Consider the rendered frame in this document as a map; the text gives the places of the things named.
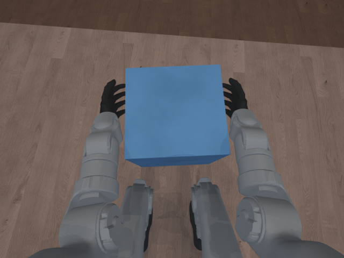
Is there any right robot upper arm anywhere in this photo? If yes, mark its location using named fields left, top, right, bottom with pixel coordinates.
left=235, top=195, right=344, bottom=258

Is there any right robot forearm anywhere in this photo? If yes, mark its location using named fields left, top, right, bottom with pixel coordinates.
left=229, top=109, right=302, bottom=234

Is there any left robot upper arm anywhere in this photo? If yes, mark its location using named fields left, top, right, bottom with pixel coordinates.
left=28, top=202, right=126, bottom=258

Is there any right robot hand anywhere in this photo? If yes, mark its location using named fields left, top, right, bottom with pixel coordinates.
left=223, top=78, right=248, bottom=118

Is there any left robot forearm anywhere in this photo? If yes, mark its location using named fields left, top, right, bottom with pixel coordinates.
left=59, top=112, right=123, bottom=243

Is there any left robot hand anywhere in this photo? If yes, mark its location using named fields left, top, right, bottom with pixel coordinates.
left=100, top=79, right=125, bottom=118

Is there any right robot shin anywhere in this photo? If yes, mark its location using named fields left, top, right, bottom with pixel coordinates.
left=194, top=177, right=220, bottom=239

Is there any robot left foot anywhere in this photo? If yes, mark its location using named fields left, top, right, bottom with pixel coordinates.
left=144, top=208, right=153, bottom=252

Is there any carton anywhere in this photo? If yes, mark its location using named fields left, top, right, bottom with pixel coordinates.
left=125, top=64, right=231, bottom=167

